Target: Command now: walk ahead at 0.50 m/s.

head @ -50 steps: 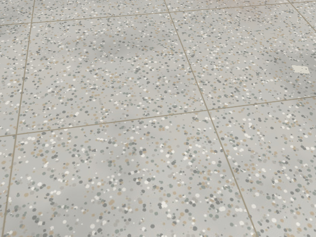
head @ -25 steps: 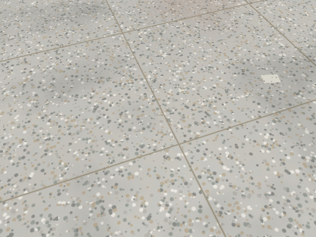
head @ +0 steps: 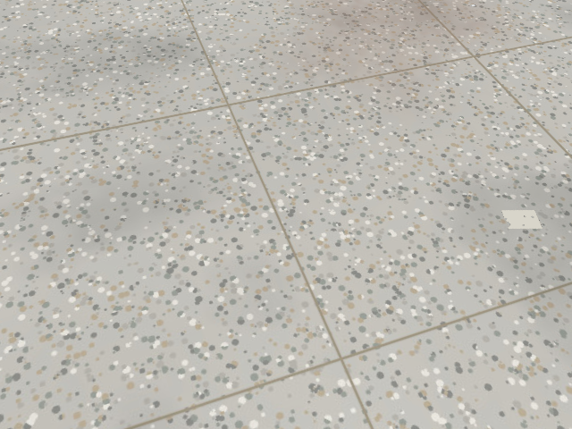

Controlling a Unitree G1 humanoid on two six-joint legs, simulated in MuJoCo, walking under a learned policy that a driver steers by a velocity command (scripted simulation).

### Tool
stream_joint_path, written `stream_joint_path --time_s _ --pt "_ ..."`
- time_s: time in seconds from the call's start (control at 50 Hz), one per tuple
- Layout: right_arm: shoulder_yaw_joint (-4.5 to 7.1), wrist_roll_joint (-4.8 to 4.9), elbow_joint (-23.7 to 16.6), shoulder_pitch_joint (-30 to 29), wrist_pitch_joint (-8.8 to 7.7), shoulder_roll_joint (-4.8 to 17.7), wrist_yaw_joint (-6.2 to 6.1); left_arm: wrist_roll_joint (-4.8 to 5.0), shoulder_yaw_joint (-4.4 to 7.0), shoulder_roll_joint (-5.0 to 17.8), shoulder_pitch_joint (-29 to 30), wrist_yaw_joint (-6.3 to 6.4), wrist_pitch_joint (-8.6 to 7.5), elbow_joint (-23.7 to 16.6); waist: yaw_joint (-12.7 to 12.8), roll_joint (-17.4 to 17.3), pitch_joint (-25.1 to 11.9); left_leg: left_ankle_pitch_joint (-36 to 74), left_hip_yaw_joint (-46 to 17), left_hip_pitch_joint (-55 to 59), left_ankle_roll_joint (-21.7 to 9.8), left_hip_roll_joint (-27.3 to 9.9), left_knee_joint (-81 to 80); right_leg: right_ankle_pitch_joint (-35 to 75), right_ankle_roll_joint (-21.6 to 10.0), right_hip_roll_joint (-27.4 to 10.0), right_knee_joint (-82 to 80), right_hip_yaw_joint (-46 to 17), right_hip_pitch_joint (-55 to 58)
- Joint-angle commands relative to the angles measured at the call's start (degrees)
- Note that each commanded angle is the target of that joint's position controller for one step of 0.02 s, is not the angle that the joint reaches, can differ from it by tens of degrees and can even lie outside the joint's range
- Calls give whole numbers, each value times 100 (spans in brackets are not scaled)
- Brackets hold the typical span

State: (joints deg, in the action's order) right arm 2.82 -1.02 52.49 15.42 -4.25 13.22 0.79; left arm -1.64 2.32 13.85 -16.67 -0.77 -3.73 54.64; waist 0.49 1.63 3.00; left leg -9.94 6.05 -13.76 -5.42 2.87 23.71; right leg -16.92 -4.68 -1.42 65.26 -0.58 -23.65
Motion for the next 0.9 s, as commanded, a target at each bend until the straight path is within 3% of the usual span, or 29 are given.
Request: stream_joint_path --time_s 0.02,0.1,0.16,0.26,0.32,0.34,0.36,0.38,0.4,0.42,0.44,0.46,0.48,0.52,0.56,0.62,0.72,0.8,0.86,0.9 --pt "71 58 11 467 -173 469 -14 -58 38 174 -383 -80 99 -139 136 -495 -168 1172 -1478 498 -670 -1517 -1484 337 124 -337 -127 -51 -651" --pt "60 72 223 876 -173 502 -22 -42 13 186 626 -109 145 -443 -37 -473 169 1294 -1128 703 -642 -1360 -1750 1122 314 -503 -1052 166 -1398" --pt "33 68 332 1106 -169 481 -33 5 -48 90 1279 -118 118 -628 -193 -495 255 1621 -897 848 -558 -1250 -1733 1599 366 -415 -2061 330 -1319" --pt "26 8 553 1511 -140 523 -99 28 -70 126 1965 -98 81 -838 -381 -560 346 2178 -837 1563 -578 -1461 -1495 1619 219 -216 -2966 465 -1198" --pt "52 -35 622 1401 -104 605 -159 25 -21 219 1868 -75 17 -864 -223 -572 313 3093 -801 1946 -515 -1627 -1046 1042 -21 -55 -3313 496 -821" --pt "63 -44 623 1293 -95 652 -171 22 19 273 1537 -47 -14 -766 -54 -602 149 3862 -730 1951 -443 -1608 -631 812 -125 111 -3441 562 -314" --pt "71 -36 630 1198 -75 687 -167 9 80 346 842 -6 -58 -533 243 -549 -197 4405 -616 1879 -363 -1494 169 803 -250 311 -3716 655 511" --pt "45 -14 598 1145 -67 635 -156 -62 179 544 -166 55 -121 -194 627 -358 -758 3962 -419 1288 -243 -1246 1342 930 -439 204 -3888 493 1859" --pt "-53 117 368 1256 -82 319 -119 -218 327 1088 -1114 131 -158 -52 825 377 -1564 1895 -128 -246 -50 -822 3254 295 -875 -1269 -4018 -1295 3531" --pt "-76 226 395 1799 -64 35 -94 -147 407 1362 -1176 90 -96 -24 562 1276 -2079 -2190 -312 -1815 59 152 4916 187 -1511 -2440 -4786 -3693 4356" --pt "66 94 391 1223 -17 549 -134 37 340 999 -598 59 -46 -104 436 256 -1343 -1715 -954 -2235 -51 -258 5132 -258 -1211 -2085 -4939 -3176 3668" --pt "67 88 272 855 -49 479 -96 73 245 659 -25 45 -66 -205 242 124 -627 -1128 -959 -2200 -65 -475 4886 -55 -1006 -1895 -5176 -2325 2751" --pt "58 83 284 732 -39 362 -79 50 178 397 250 32 -112 -223 82 1 -322 -788 -943 -1965 -59 -663 4584 333 -777 -1644 -5412 -1736 2160" --pt "55 -63 369 892 120 188 -6 73 93 134 247 82 -194 -97 -164 209 -121 -562 -922 -1514 52 -802 4259 906 -474 -1303 -5642 -895 1521" --pt "68 -77 336 814 237 101 55 93 98 192 -40 102 -303 42 -238 170 -80 -390 -866 -1566 112 -799 4209 1408 -444 -1239 -5751 -489 1452" --pt "82 -60 116 197 322 110 104 83 122 323 -300 128 -354 129 -203 133 113 194 -787 -2211 192 -897 3931 1739 -378 -1173 -5888 42 1596" --pt "15 -25 -259 -820 295 33 159 78 76 280 -623 175 -343 224 -26 131 307 1039 -443 -2474 250 -808 2554 2498 -235 -1020 -5841 740 1905" --pt "-53 -58 -550 -1496 280 -5 190 62 83 366 -1051 258 -294 380 175 147 395 1003 21 -2383 77 -664 1625 3241 -222 -1204 -5621 1079 2564" --pt "-16 -77 -617 -1451 271 84 184 33 111 493 -1055 319 -216 417 39 253 275 368 285 -1971 -208 -369 1303 4875 -183 -1336 -4984 1351 3040" --pt "65 -92 -485 -912 277 227 147 8 166 663 -915 350 -146 379 -240 431 -77 -259 465 -1278 -483 4 1268 6306 -182 -1392 -3982 1502 3186"
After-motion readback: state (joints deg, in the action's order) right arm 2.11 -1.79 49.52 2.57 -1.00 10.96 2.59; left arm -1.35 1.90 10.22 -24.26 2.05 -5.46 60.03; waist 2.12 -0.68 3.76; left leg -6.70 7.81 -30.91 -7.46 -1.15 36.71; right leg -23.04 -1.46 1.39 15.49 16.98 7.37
